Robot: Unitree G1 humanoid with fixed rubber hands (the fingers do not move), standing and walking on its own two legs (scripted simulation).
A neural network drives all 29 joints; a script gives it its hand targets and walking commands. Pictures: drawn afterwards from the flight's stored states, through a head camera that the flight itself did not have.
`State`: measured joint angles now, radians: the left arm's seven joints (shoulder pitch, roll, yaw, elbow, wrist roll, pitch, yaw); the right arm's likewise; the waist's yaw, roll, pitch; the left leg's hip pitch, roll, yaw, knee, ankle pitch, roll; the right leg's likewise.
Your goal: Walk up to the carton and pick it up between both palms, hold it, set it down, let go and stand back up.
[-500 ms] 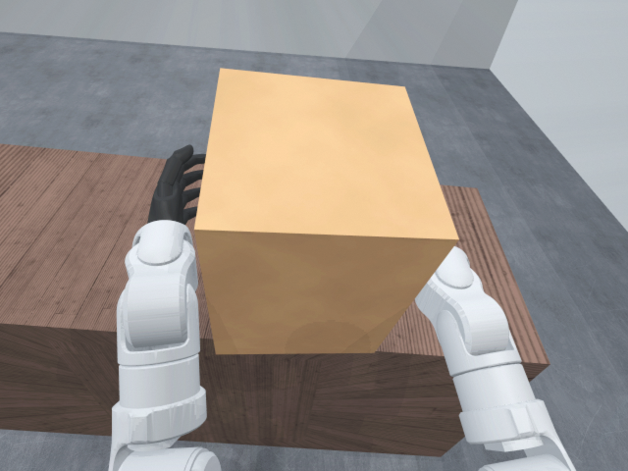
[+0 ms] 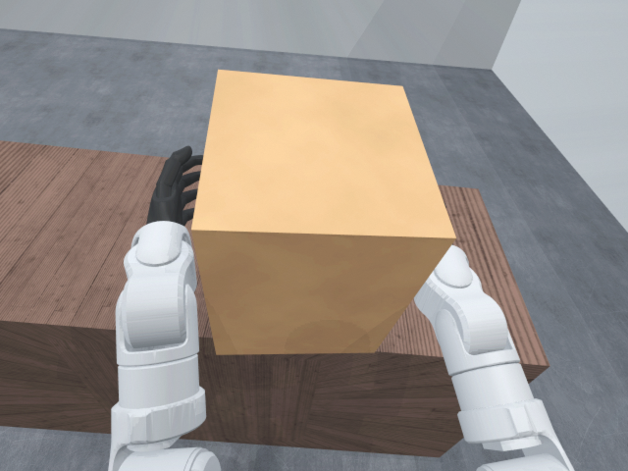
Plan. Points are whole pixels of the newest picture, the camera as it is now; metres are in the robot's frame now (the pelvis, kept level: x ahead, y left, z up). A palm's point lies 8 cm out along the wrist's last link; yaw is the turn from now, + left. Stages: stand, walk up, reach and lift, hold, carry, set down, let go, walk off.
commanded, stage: hold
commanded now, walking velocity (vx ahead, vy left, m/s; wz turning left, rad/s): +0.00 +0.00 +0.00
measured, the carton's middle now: (305, 227) +0.36 +0.01 +0.15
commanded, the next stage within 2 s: none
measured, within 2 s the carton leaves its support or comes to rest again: neither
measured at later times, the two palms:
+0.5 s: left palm (171, 221) +0.35 +0.15 +0.17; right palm (430, 240) +0.34 -0.14 +0.15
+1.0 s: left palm (175, 219) +0.36 +0.15 +0.17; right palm (430, 245) +0.34 -0.14 +0.15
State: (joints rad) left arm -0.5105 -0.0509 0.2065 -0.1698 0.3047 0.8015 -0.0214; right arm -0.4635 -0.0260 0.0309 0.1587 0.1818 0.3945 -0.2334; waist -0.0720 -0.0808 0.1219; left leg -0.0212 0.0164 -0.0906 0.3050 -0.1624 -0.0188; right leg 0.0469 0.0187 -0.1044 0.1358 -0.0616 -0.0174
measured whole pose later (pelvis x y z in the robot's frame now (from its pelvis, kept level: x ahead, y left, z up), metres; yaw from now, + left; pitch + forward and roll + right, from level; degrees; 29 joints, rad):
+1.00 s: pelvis +0.00 +0.00 +0.00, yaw +0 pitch -7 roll -1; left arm -0.52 -0.05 0.20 -0.12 0.29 0.76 -0.01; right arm -0.45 -0.03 0.02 0.18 0.16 0.36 -0.23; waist -0.07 -0.06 0.12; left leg -0.03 0.01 -0.07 0.30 -0.15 -0.01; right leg 0.04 0.01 -0.10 0.14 -0.06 -0.01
